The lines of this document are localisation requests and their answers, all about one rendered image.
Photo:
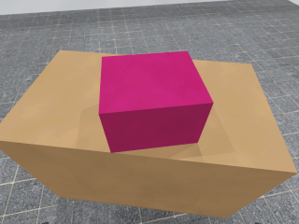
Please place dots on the carton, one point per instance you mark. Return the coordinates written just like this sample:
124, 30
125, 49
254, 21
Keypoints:
152, 100

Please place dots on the pedestal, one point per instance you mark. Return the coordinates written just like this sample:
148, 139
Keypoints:
54, 132

